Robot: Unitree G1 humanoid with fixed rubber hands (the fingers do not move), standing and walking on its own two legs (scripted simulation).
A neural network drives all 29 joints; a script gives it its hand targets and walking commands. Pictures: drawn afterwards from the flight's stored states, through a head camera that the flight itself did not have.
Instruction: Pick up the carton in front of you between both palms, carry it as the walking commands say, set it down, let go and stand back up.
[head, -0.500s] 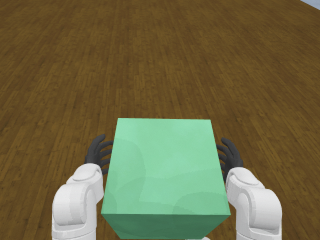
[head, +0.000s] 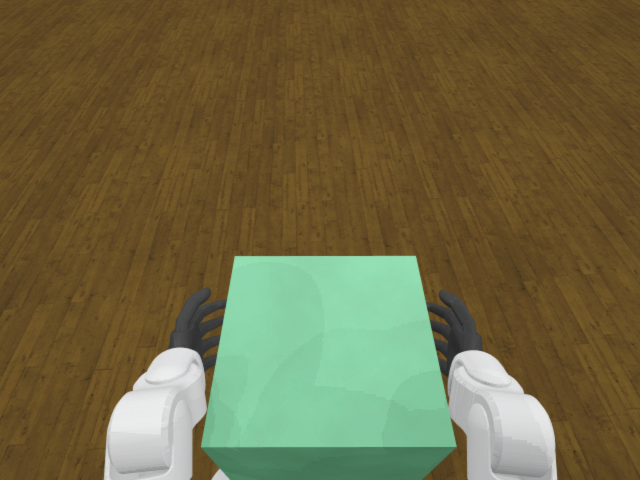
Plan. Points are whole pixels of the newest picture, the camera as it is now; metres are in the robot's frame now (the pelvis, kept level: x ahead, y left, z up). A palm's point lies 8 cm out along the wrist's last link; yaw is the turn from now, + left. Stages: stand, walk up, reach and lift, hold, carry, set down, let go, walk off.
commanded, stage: carry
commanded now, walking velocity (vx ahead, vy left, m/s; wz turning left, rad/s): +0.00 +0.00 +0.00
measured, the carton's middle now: (325, 382) +0.23 +0.00 +0.00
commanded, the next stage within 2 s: hold in 1.86 s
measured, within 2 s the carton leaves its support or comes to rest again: neither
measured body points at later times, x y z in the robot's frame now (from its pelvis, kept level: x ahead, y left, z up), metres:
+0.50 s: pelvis +0.20 +0.03 -0.02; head +0.18 +0.04 +0.43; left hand +0.47 +0.17 +0.07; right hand +0.45 -0.13 +0.07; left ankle +0.24 +0.11 -0.75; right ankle +0.13 -0.09 -0.75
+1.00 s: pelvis +0.21 +0.01 -0.02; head +0.19 +0.01 +0.43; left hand +0.50 +0.15 +0.01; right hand +0.49 -0.15 +0.01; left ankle +0.24 +0.11 -0.75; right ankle +0.13 -0.09 -0.75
